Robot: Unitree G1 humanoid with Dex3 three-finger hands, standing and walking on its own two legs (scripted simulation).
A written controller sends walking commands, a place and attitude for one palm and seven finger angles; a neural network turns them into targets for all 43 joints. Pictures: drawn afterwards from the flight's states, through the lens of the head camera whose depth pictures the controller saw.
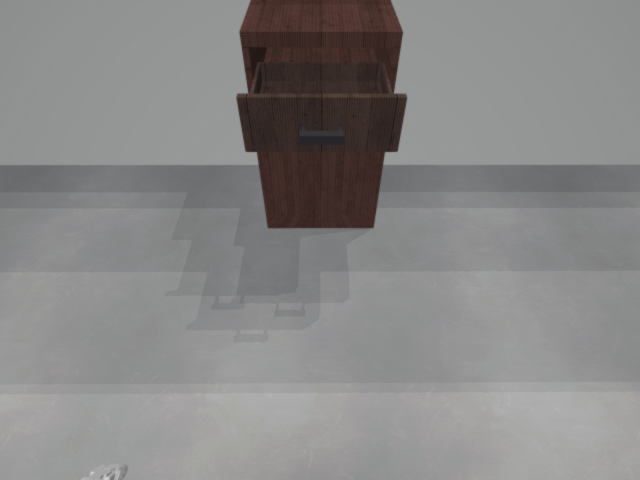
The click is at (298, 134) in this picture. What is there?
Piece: drawer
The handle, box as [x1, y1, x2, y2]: [299, 125, 343, 144]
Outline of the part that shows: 301,125 299,136 300,144 343,144 343,131 341,130 341,125 338,125 337,131 305,131 304,125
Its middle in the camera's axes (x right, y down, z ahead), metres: +0.00 -0.27 +0.99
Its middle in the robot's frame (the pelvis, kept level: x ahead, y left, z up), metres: +0.92 +0.05 -0.08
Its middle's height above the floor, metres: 0.69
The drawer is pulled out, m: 0.29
